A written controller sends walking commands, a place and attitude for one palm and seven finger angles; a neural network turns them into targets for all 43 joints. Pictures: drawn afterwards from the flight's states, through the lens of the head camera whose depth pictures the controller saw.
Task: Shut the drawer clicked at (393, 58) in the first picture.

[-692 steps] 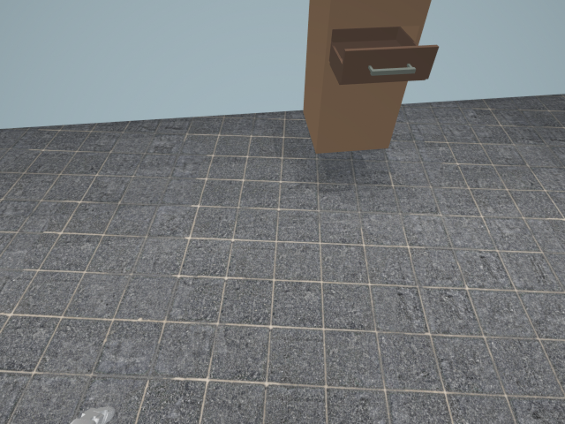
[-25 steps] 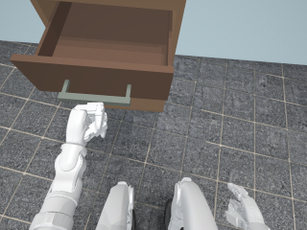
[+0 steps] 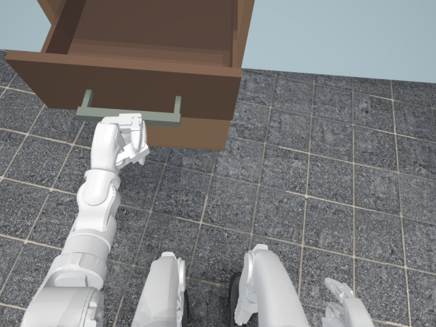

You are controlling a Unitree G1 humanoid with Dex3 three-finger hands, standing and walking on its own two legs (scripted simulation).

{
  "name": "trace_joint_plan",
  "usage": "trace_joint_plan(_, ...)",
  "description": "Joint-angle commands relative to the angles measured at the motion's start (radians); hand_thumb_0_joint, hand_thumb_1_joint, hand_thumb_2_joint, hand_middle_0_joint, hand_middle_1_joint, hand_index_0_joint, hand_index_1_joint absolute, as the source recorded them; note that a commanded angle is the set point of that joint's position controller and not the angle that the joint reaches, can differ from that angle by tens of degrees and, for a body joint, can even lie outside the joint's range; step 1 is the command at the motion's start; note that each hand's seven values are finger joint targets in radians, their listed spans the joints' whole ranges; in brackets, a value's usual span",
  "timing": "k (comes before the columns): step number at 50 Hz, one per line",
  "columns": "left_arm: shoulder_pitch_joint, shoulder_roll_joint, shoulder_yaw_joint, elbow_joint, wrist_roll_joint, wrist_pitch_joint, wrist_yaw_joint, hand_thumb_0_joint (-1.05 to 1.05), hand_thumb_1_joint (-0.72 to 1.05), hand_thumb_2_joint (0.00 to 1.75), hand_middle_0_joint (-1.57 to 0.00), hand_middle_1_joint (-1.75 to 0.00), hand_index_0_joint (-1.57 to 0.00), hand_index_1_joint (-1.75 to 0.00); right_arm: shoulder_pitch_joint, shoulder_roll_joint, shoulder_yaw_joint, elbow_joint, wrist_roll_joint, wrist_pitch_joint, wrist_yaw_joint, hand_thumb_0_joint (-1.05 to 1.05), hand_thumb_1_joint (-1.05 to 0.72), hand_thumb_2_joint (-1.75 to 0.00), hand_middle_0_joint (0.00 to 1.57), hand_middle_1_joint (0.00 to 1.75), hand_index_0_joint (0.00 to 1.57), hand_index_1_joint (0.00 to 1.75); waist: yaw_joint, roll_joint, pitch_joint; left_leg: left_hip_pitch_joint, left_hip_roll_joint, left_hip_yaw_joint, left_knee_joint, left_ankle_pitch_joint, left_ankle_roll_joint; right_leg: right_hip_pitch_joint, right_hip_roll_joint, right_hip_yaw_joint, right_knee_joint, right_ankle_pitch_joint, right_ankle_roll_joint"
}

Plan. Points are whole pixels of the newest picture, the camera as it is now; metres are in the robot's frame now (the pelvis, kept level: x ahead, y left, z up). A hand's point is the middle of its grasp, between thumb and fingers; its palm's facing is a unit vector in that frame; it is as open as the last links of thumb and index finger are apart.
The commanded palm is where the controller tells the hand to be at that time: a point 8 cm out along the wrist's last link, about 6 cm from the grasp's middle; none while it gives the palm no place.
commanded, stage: push the drawer shut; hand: left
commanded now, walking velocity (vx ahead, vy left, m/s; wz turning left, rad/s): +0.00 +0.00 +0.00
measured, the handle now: (132, 107) +0.50 +0.16 +0.01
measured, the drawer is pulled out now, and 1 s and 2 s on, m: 0.19 0.05 0.00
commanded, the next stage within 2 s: pull the fist back off the drawer in 1.64 s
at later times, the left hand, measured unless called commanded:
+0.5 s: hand (150, 103) +0.52 +0.13 +0.00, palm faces -0.06 -1.00 -0.05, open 2.8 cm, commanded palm +0.51 +0.16 +0.01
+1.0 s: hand (152, 82) +0.57 +0.13 +0.00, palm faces -0.05 -1.00 -0.04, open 2.8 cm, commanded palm +0.56 +0.15 +0.01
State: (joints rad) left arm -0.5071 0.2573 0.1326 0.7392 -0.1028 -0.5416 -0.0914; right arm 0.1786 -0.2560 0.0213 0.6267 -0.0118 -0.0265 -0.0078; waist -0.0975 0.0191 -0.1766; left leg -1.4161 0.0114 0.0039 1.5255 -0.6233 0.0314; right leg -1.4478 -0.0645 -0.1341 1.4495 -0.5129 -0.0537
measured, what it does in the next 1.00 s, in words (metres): stands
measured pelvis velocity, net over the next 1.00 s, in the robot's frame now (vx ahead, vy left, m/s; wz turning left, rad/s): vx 0.00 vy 0.01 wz -0.05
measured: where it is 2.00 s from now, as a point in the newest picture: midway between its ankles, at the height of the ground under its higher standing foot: (208, 325)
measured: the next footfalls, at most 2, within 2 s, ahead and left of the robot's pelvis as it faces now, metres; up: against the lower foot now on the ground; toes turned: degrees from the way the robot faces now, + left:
none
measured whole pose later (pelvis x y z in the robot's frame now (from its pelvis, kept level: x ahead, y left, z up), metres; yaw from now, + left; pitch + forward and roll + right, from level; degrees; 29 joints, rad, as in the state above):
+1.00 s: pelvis +0.00 +0.01 -0.02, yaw -3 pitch +35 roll -5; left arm -1.04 0.47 0.34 1.17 0.01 -0.50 -0.09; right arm 0.26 -0.25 0.06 0.61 -0.06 0.09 0.04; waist -0.24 0.04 -0.15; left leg -1.56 0.04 -0.01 1.58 -0.64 0.05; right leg -1.58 -0.04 -0.14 1.47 -0.50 -0.04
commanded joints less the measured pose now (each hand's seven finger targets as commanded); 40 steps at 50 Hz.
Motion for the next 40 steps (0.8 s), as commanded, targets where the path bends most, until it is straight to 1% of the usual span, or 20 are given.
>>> trace_joint_plan(1,-0.556,0.144,0.06,-0.147,-0.005,-0.063,0.032,0.0,0.9,0.9,-1.4,-1.6,-1.4,-1.6,0.105,-0.168,-0.054,-0.073,-0.002,-0.035,-0.014,0.0,-0.9,-0.9,0.2,0.3,0.2,0.3,-0.083,0.074,-0.5,0.242,-0.027,-0.072,-0.22,0.11,-0.009,0.323,0.051,0.127,-0.206,0.017,0.028)
trace_joint_plan(5,-0.633,0.188,0.097,-0.065,0.005,-0.078,0.033,0.0,0.9,0.9,-1.4,-1.6,-1.4,-1.6,0.126,-0.173,-0.05,-0.067,-0.007,-0.033,-0.011,0.0,-0.9,-0.9,0.2,0.3,0.2,0.3,-0.087,0.082,-0.516,0.222,-0.029,-0.07,-0.215,0.11,-0.008,0.326,0.053,0.131,-0.198,0.015,0.027)
trace_joint_plan(7,-0.672,0.195,0.103,-0.011,0.01,-0.081,0.031,0.0,0.9,0.9,-1.4,-1.6,-1.4,-1.6,0.133,-0.174,-0.047,-0.062,-0.01,-0.029,-0.009,0.0,-0.9,-0.9,0.2,0.3,0.2,0.3,-0.1,0.064,-0.494,0.195,-0.028,-0.068,-0.21,0.094,-0.005,0.322,0.053,0.135,-0.203,0.0,0.03)
trace_joint_plan(8,-0.704,0.198,0.101,-0.001,0.01,-0.086,0.028,0.0,0.9,0.9,-1.4,-1.6,-1.4,-1.6,0.14,-0.174,-0.045,-0.062,-0.011,-0.029,-0.008,0.0,-0.9,-0.9,0.2,0.3,0.2,0.3,-0.105,0.081,-0.503,0.197,-0.029,-0.071,-0.208,0.099,-0.002,0.315,0.056,0.133,-0.194,0.006,0.028)
trace_joint_plan(10,-0.725,0.254,0.147,0.04,0.018,-0.091,0.026,0.0,0.9,0.9,-1.4,-1.6,-1.4,-1.6,0.151,-0.181,-0.044,-0.06,-0.015,-0.021,-0.005,0.0,-0.9,-0.9,0.2,0.3,0.2,0.3,-0.096,0.095,-0.517,0.195,-0.028,-0.07,-0.206,0.106,-0.006,0.318,0.056,0.134,-0.188,0.008,0.027)
trace_joint_plan(12,-0.762,0.214,0.115,0.063,0.023,-0.091,0.022,0.0,0.9,0.9,-1.4,-1.6,-1.4,-1.6,0.158,-0.178,-0.044,-0.059,-0.018,-0.013,0.001,0.0,-0.9,-0.9,0.2,0.3,0.2,0.3,-0.111,0.112,-0.524,0.213,-0.026,-0.077,-0.202,0.121,-0.004,0.293,0.058,0.129,-0.182,0.022,0.027)
trace_joint_plan(14,-0.792,0.241,0.137,0.115,0.031,-0.088,0.023,0.0,0.9,0.9,-1.4,-1.6,-1.4,-1.6,0.178,-0.189,-0.042,-0.054,-0.022,-0.004,0.004,0.0,-0.9,-0.9,0.2,0.3,0.2,0.3,-0.124,0.092,-0.512,0.214,-0.021,-0.093,-0.204,0.118,-0.004,0.263,0.061,0.115,-0.169,0.023,0.028)
trace_joint_plan(15,-0.807,0.25,0.147,0.124,0.031,-0.085,0.024,0.0,0.9,0.9,-1.4,-1.6,-1.4,-1.6,0.183,-0.189,-0.042,-0.055,-0.024,0.0,0.006,0.0,-0.9,-0.9,0.2,0.3,0.2,0.3,-0.126,0.102,-0.508,0.203,-0.022,-0.086,-0.197,0.119,-0.001,0.267,0.061,0.121,-0.173,0.024,0.029)
trace_joint_plan(19,-0.848,0.286,0.178,0.12,0.044,-0.081,0.024,0.0,0.9,0.9,-1.4,-1.6,-1.4,-1.6,0.213,-0.194,-0.044,-0.057,-0.033,0.023,0.014,0.0,-0.9,-0.9,0.2,0.3,0.2,0.3,-0.125,0.137,-0.588,0.265,-0.016,-0.101,-0.188,0.204,-0.005,0.259,0.064,0.108,-0.149,0.083,0.028)
trace_joint_plan(20,-0.841,0.29,0.181,0.127,0.045,-0.078,0.022,0.0,0.9,0.9,-1.4,-1.6,-1.4,-1.6,0.215,-0.194,-0.044,-0.061,-0.033,0.031,0.016,0.0,-0.9,-0.9,0.2,0.3,0.2,0.3,-0.12,0.143,-0.59,0.262,-0.016,-0.101,-0.188,0.211,-0.007,0.267,0.064,0.11,-0.149,0.088,0.028)
trace_joint_plan(22,-0.847,0.287,0.182,0.157,0.046,-0.065,0.022,0.0,0.9,0.9,-1.4,-1.6,-1.4,-1.6,0.223,-0.193,-0.042,-0.056,-0.033,0.044,0.02,0.0,-0.9,-0.9,0.2,0.3,0.2,0.3,-0.134,0.122,-0.557,0.248,-0.011,-0.102,-0.187,0.207,-0.005,0.256,0.066,0.107,-0.155,0.087,0.031)
trace_joint_plan(25,-0.876,0.318,0.201,0.154,0.056,-0.062,0.022,0.0,0.9,0.9,-1.4,-1.6,-1.4,-1.6,0.237,-0.197,-0.04,-0.058,-0.037,0.059,0.023,0.0,-0.9,-0.9,0.2,0.3,0.2,0.3,-0.133,0.141,-0.58,0.265,-0.009,-0.114,-0.184,0.234,-0.007,0.248,0.067,0.101,-0.142,0.102,0.029)
trace_joint_plan(29,-0.91,0.307,0.189,0.147,0.067,-0.058,0.027,0.0,0.9,0.9,-1.4,-1.6,-1.4,-1.6,0.255,-0.195,-0.041,-0.055,-0.041,0.077,0.029,0.0,-0.9,-0.9,0.2,0.3,0.2,0.3,-0.143,0.167,-0.588,0.306,-0.002,-0.125,-0.182,0.272,-0.01,0.22,0.07,0.096,-0.139,0.123,0.029)
trace_joint_plan(31,-0.926,0.317,0.196,0.165,0.069,-0.05,0.031,0.0,0.9,0.9,-1.4,-1.6,-1.4,-1.6,0.259,-0.195,-0.04,-0.049,-0.043,0.084,0.031,0.0,-0.9,-0.9,0.2,0.3,0.2,0.3,-0.157,0.146,-0.575,0.277,-0.002,-0.119,-0.173,0.26,-0.006,0.23,0.071,0.1,-0.145,0.122,0.032)
trace_joint_plan(32,-0.941,0.342,0.212,0.164,0.071,-0.048,0.034,0.0,0.9,0.9,-1.4,-1.6,-1.4,-1.6,0.264,-0.195,-0.038,-0.05,-0.043,0.087,0.029,0.0,-0.9,-0.9,0.2,0.3,0.2,0.3,-0.159,0.132,-0.57,0.257,-0.003,-0.114,-0.168,0.262,-0.002,0.248,0.072,0.103,-0.147,0.127,0.033)
trace_joint_plan(33,-0.954,0.341,0.208,0.166,0.074,-0.05,0.034,0.0,0.9,0.9,-1.4,-1.6,-1.4,-1.6,0.266,-0.191,-0.035,-0.051,-0.045,0.088,0.029,0.0,-0.9,-0.9,0.2,0.3,0.2,0.3,-0.16,0.156,-0.572,0.263,-0.003,-0.116,-0.166,0.273,-0.002,0.24,0.072,0.103,-0.144,0.133,0.032)
trace_joint_plan(35,-0.949,0.358,0.221,0.165,0.08,-0.049,0.033,0.0,0.9,0.9,-1.4,-1.6,-1.4,-1.6,0.272,-0.194,-0.037,-0.052,-0.047,0.094,0.031,0.0,-0.9,-0.9,0.2,0.3,0.2,0.3,-0.155,0.163,-0.607,0.279,-0.002,-0.114,-0.161,0.297,-0.003,0.253,0.074,0.103,-0.143,0.149,0.031)
trace_joint_plan(38,-1.001,0.358,0.21,0.169,0.083,-0.045,0.028,0.0,0.9,0.9,-1.4,-1.6,-1.4,-1.6,0.277,-0.189,-0.031,-0.046,-0.048,0.099,0.032,0.0,-0.9,-0.9,0.2,0.3,0.2,0.3,-0.175,0.18,-0.583,0.279,0.001,-0.119,-0.155,0.305,-0.002,0.234,0.075,0.101,-0.142,0.155,0.031)
trace_joint_plan(39,-0.989,0.386,0.238,0.183,0.082,-0.042,0.031,0.0,0.9,0.9,-1.4,-1.6,-1.4,-1.6,0.282,-0.194,-0.032,-0.046,-0.05,0.101,0.032,0.0,-0.9,-0.9,0.2,0.3,0.2,0.3,-0.169,0.17,-0.587,0.269,-0.001,-0.115,-0.152,0.303,-0.002,0.246,0.077,0.101,-0.145,0.154,0.032)
trace_joint_plan(40,-1.003,0.39,0.232,0.176,0.084,-0.041,0.027,0.0,0.9,0.9,-1.4,-1.6,-1.4,-1.6,0.279,-0.193,-0.03,-0.049,-0.05,0.103,0.033,0.0,-0.9,-0.9,0.2,0.3,0.2,0.3,-0.17,0.185,-0.603,0.26,-0.002,-0.11,-0.146,0.306,-0.001,0.258,0.076,0.106,-0.145,0.158,0.032)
